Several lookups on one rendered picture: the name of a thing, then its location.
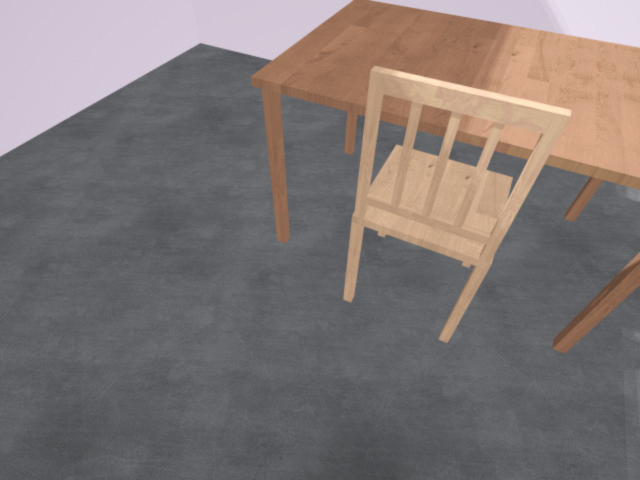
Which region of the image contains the chair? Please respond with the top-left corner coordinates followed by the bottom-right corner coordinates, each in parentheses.
top-left (343, 66), bottom-right (571, 343)

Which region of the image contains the table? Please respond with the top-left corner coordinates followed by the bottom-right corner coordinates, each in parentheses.
top-left (251, 0), bottom-right (640, 353)

